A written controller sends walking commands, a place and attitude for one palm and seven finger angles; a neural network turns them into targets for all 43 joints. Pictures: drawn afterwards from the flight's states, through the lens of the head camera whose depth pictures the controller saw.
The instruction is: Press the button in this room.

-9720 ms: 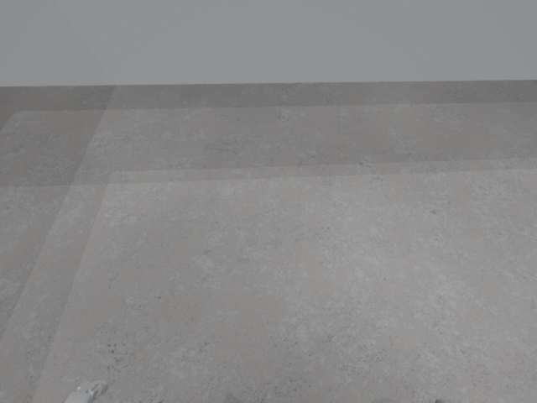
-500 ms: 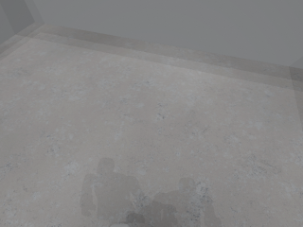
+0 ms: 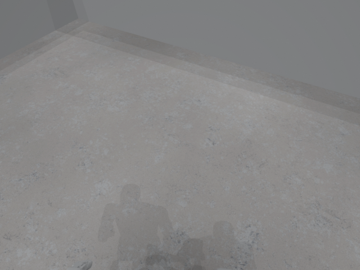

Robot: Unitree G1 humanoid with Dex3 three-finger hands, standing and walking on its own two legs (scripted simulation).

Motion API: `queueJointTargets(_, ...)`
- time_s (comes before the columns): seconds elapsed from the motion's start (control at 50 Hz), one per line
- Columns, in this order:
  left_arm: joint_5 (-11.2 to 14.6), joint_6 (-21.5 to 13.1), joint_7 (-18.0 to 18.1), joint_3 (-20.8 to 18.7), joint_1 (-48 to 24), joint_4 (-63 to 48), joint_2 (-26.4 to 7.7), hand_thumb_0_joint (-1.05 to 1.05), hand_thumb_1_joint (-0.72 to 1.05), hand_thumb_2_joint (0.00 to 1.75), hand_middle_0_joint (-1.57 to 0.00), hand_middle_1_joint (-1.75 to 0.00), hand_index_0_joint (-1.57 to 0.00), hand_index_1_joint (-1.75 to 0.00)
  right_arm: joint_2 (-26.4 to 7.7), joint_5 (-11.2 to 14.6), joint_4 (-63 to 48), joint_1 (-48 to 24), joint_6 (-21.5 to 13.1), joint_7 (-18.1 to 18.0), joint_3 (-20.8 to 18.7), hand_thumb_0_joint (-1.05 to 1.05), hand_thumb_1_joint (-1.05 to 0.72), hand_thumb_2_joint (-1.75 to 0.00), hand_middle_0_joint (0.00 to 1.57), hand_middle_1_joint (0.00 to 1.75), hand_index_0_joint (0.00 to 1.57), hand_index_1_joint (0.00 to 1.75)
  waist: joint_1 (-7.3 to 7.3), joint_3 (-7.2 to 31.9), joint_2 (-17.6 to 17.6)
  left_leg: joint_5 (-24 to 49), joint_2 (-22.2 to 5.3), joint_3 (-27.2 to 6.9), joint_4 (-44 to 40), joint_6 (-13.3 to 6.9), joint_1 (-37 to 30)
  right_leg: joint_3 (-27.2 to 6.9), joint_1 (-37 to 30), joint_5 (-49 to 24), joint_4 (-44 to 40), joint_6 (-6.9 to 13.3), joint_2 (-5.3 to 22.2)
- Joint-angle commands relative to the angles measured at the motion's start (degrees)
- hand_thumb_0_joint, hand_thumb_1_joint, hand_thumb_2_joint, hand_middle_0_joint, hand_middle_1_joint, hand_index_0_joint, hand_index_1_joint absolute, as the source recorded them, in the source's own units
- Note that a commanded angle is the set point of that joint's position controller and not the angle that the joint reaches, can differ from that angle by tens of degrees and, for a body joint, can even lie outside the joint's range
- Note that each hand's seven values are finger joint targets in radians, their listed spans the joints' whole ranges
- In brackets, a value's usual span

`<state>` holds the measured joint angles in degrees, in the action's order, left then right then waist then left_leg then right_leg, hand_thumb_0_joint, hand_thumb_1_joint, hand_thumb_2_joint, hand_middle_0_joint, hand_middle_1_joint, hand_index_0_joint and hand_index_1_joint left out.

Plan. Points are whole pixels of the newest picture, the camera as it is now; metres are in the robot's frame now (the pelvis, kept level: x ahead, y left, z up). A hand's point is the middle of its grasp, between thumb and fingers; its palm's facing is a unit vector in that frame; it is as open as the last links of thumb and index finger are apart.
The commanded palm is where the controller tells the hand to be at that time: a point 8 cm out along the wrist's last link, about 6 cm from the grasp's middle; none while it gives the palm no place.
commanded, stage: turn or walk to find it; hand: left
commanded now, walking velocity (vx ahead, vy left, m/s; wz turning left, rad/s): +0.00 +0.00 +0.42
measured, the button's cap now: out of the picture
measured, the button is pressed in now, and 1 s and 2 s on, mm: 0 0 0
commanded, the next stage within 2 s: none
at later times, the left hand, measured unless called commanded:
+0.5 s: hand out of the picture -0.03 +0.15 -0.16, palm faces +0.27 -0.93 -0.27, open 7.4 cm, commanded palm none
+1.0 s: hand out of the picture -0.09 +0.19 -0.16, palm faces +0.43 -0.86 -0.27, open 7.4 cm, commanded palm none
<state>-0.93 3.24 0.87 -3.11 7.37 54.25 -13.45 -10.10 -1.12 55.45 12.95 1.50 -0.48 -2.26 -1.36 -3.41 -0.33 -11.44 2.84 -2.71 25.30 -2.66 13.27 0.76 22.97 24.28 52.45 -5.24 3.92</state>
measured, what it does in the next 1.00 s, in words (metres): steps on the spot, turning left: right foot, then left foot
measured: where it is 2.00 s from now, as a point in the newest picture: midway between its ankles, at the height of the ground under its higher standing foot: outside the picture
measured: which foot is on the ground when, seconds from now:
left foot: down 0.00-0.14, up 0.16-0.60, down 0.62-1.00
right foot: up 0.00-0.12, down 0.14-0.62, up 0.64-1.00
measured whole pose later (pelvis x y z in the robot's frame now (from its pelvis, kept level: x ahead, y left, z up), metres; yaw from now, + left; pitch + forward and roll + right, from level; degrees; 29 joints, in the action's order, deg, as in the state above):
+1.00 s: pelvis -0.07 -0.04 +0.00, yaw +25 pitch -1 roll +0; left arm -0.9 3.0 0.6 -3.1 9.5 54.4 -13.5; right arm -10.7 -1.1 54.3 10.4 1.8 -0.1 -2.1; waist -0.3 -3.9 0.0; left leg -12.0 1.1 -2.2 26.8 -0.2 14.0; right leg 1.7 22.0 24.9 49.9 -4.8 4.3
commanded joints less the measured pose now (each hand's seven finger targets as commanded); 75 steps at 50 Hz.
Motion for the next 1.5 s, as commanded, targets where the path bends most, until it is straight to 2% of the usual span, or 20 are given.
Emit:
queueJointTargets(0.0, 0.58, -1.61, 0.54, -0.69, -0.58, -5.25, -3.03, 0.00, 0.90, 0.90, -0.20, -0.30, -0.20, -0.30, -12.39, -0.59, -3.21, 1.89, -0.43, -0.47, -3.56, 0.00, -0.90, -0.90, 0.20, 0.30, 0.20, 0.30, -0.49, 4.90, 9.04, 19.40, -15.13, -18.88, -5.42, -7.43, -3.53, 0.04, -1.56, 1.20, -9.13, 1.24, -1.63)
queueJointTargets(0.08, 0.80, -2.85, 0.91, -1.08, 6.06, -3.85, -4.54, 0.00, 0.90, 0.90, -0.20, -0.30, -0.20, -0.30, -11.09, 0.18, -3.65, 0.72, -0.31, -0.07, -3.75, 0.00, -0.90, -0.90, 0.20, 0.30, 0.20, 0.30, 2.66, 8.97, 5.97, 14.27, -10.15, -16.62, 0.84, -2.83, 3.80, 0.30, -17.77, -13.14, -30.92, 2.12, -1.21)
queueJointTargets(0.12, -0.51, -3.56, 1.51, -2.70, 7.97, -4.06, -12.48, 0.00, 0.90, 0.90, -0.20, -0.30, -0.20, -0.30, -5.76, 0.58, -5.82, 0.39, -0.32, 0.37, -2.94, 0.00, -0.90, -0.90, 0.20, 0.30, 0.20, 0.30, 4.14, 6.77, -16.55, -18.12, 1.97, -1.59, 19.83, 4.34, 22.23, -21.02, -26.06, -16.05, -37.16, 11.03, 21.18)
queueJointTargets(0.14, -0.11, -3.18, 1.55, -2.28, 7.06, -4.90, -12.23, 0.00, 0.90, 0.90, -0.20, -0.30, -0.20, -0.30, -8.63, -0.01, -5.57, -0.50, 0.32, 0.27, -3.84, 0.00, -0.90, -0.90, 0.20, 0.30, 0.20, 0.30, 4.02, 5.68, -11.07, -21.60, 0.05, -2.99, 30.67, 4.13, 19.56, -20.14, -16.81, -17.03, -37.69, 14.83, 24.26)
queueJointTargets(0.2, 0.19, -3.32, 1.47, -1.42, -1.61, -6.60, -7.10, 0.00, 0.90, 0.90, -0.20, -0.30, -0.20, -0.30, -8.09, -0.44, -1.96, 2.70, 2.16, 1.10, -4.23, 0.00, -0.90, -0.90, 0.20, 0.30, 0.20, 0.30, -0.60, -0.95, -6.80, -12.11, -2.69, -2.48, 43.57, 4.76, 18.11, -8.97, -7.43, -9.52, -38.68, 11.81, 15.15)
queueJointTargets(0.26, 0.09, -3.92, 1.25, -0.94, -0.03, -5.98, -5.63, 0.00, 0.90, 0.90, -0.20, -0.30, -0.20, -0.30, -7.25, -0.30, -0.96, 4.84, 2.28, 1.49, -3.94, 0.00, -0.90, -0.90, 0.20, 0.30, 0.20, 0.30, -0.85, -0.34, -7.55, -7.23, -3.19, -0.60, 45.43, 6.09, 18.46, -2.32, -9.65, -14.33, -37.33, 10.08, 12.13)
queueJointTargets(0.48, -1.01, -3.57, 1.06, -2.46, 10.03, -1.71, -9.71, 0.00, 0.90, 0.90, -0.20, -0.30, -0.20, -0.30, -5.92, 0.62, -3.43, -4.91, 0.83, 1.10, -1.98, 0.00, -0.90, -0.90, 0.20, 0.30, 0.20, 0.30, 4.79, 4.70, -11.76, -16.14, -4.36, 5.69, 19.13, 6.65, 11.48, 0.11, -20.69, -36.27, -29.20, 13.77, 16.43)
queueJointTargets(0.56, -0.41, -3.02, 0.87, -2.59, 7.72, -1.16, -10.20, 0.00, 0.90, 0.90, -0.20, -0.30, -0.20, -0.30, -6.97, 0.78, -2.36, -0.40, 0.02, 0.91, -1.92, 0.00, -0.90, -0.90, 0.20, 0.30, 0.20, 0.30, 1.49, 6.82, -10.28, -3.94, -3.81, 7.53, 2.61, 5.28, -0.99, 4.06, -15.41, -33.48, -22.61, 9.64, 15.32)
queueJointTargets(0.58, 0.10, -2.57, 0.75, -2.36, 7.62, -1.61, -8.94, 0.00, 0.90, 0.90, -0.20, -0.30, -0.20, -0.30, -9.11, 0.59, -1.98, 1.54, -0.53, 0.94, -2.33, 0.00, -0.90, -0.90, 0.20, 0.30, 0.20, 0.30, 0.05, 7.84, -4.07, 3.27, -5.96, 5.09, -3.47, 4.34, -8.32, 6.69, -9.34, -26.68, -16.80, 6.71, 13.09)
queueJointTargets(0.6, 0.48, -2.16, 0.48, -1.81, 8.55, -3.18, -5.58, 0.00, 0.90, 0.90, -0.20, -0.30, -0.20, -0.30, -14.49, 0.10, -2.29, 2.83, -1.10, 0.74, -3.55, 0.00, -0.90, -0.90, 0.20, 0.30, 0.20, 0.30, -0.68, 9.10, 10.77, 16.51, -18.77, -11.47, -6.23, -0.73, -15.91, 9.96, 3.69, -6.96, -5.78, 2.45, 6.10)
queueJointTargets(0.62, 0.15, -1.66, 0.49, -0.54, 4.86, -4.77, -3.50, 0.00, 0.90, 0.90, -0.20, -0.30, -0.20, -0.30, -18.19, 0.14, -1.74, 4.91, -0.58, 0.36, -4.32, 0.00, -0.90, -0.90, 0.20, 0.30, 0.20, 0.30, -2.23, 7.21, 16.83, 30.08, -26.25, -17.59, -7.08, -6.56, -13.12, 6.92, 8.63, 12.76, 2.85, 1.03, 2.75)
queueJointTargets(0.64, -0.03, -1.22, 0.54, -0.93, 3.43, -5.01, -4.97, 0.00, 0.90, 0.90, -0.20, -0.30, -0.20, -0.30, -17.37, -0.14, -1.49, 4.43, -0.24, 0.29, -4.03, 0.00, -0.90, -0.90, 0.20, 0.30, 0.20, 0.30, -2.15, 5.85, 10.52, 24.43, -26.61, -13.83, -6.52, -8.70, -8.65, 3.55, 6.56, 11.17, 7.62, 1.99, 3.61)
queueJointTargets(0.74, -0.04, -1.21, -0.28, -1.34, 4.70, -1.89, -5.20, 0.00, 0.90, 0.90, -0.20, -0.30, -0.20, -0.30, -12.73, 0.04, -3.46, -3.08, -1.04, -0.64, -2.31, 0.00, -0.90, -0.90, 0.20, 0.30, 0.20, 0.30, 1.01, 2.08, 10.25, 22.87, -16.15, -7.13, -6.67, -5.07, -5.66, 1.31, 7.54, -0.74, 11.11, 0.89, 2.57)
queueJointTargets(0.94, 0.36, -1.41, 0.18, -0.84, 1.65, -4.55, -3.43, 0.00, 0.90, 0.90, -0.20, -0.30, -0.20, -0.30, -13.14, -0.44, -4.14, -0.75, -0.32, -0.19, -3.45, 0.00, -0.90, -0.90, 0.20, 0.30, 0.20, 0.30, -0.41, 3.25, 9.66, 15.52, -16.09, -14.06, -6.16, -6.98, -3.30, 1.29, 1.00, 1.87, -4.98, 0.76, -0.14)
queueJointTargets(1.02, 0.68, -2.42, 0.31, -1.03, 7.07, -3.59, -3.75, 0.00, 0.90, 0.90, -0.20, -0.30, -0.20, -0.30, -12.70, -0.24, -4.79, -2.35, -0.01, 0.02, -3.74, 0.00, -0.90, -0.90, 0.20, 0.30, 0.20, 0.30, 2.18, 6.17, 9.03, 15.10, -12.98, -14.55, -1.15, -4.71, 1.94, 2.60, -11.17, -7.28, -22.13, 1.55, -2.13)
queueJointTargets(1.04, 0.52, -2.93, 0.48, -1.39, 9.40, -2.98, -5.10, 0.00, 0.90, 0.90, -0.20, -0.30, -0.20, -0.30, -11.56, 0.16, -5.09, -2.71, -0.02, 0.15, -3.72, 0.00, -0.90, -0.90, 0.20, 0.30, 0.20, 0.30, 3.46, 7.35, 6.17, 9.78, -10.33, -12.65, 2.18, -2.20, 6.40, 1.65, -18.05, -12.72, -29.52, 1.83, -0.34)
queueJointTargets(1.08, -0.69, -3.71, 1.12, -2.85, 10.67, -3.59, -13.58, 0.00, 0.90, 0.90, -0.20, -0.30, -0.20, -0.30, -6.15, 0.47, -7.18, -2.67, 0.01, 0.44, -2.90, 0.00, -0.90, -0.90, 0.20, 0.30, 0.20, 0.30, 4.74, 6.13, -17.66, -21.44, 1.44, -0.58, 24.78, 4.53, 22.31, -20.91, -23.26, -18.44, -37.28, 10.94, 22.79)
queueJointTargets(1.14, 0.05, -3.54, 1.21, -2.06, 2.45, -5.97, -8.85, 0.00, 0.90, 0.90, -0.20, -0.30, -0.20, -0.30, -9.24, -0.30, -3.80, -0.90, 1.81, 0.88, -4.30, 0.00, -0.90, -0.90, 0.20, 0.30, 0.20, 0.30, 1.27, 0.31, -11.04, -14.48, -2.63, -3.92, 43.20, 4.26, 18.84, -12.39, -7.81, -7.62, -39.80, 11.60, 17.78)
queueJointTargets(1.22, 0.32, -4.23, 1.02, -0.78, 2.46, -5.87, -5.33, 0.00, 0.90, 0.90, -0.20, -0.30, -0.20, -0.30, -7.42, -0.35, -0.59, 4.19, 2.13, 1.42, -3.75, 0.00, -0.90, -0.90, 0.20, 0.30, 0.20, 0.30, -0.16, 1.17, -8.85, -5.92, -3.23, -0.85, 46.45, 6.35, 19.94, -0.39, -13.17, -18.08, -36.73, 8.73, 11.92)
queueJointTargets(1.48, -0.88, -3.65, 1.21, -2.02, 10.42, -1.21, -8.74, 0.00, 0.90, 0.90, -0.20, -0.30, -0.20, -0.30, -5.92, 0.41, -2.23, -4.30, 1.33, 1.10, -1.88, 0.00, -0.90, -0.90, 0.20, 0.30, 0.20, 0.30, 4.42, 3.78, -10.59, -15.30, -5.88, 5.04, 23.64, 6.63, 12.85, 1.78, -19.53, -29.99, -32.27, 13.73, 18.06)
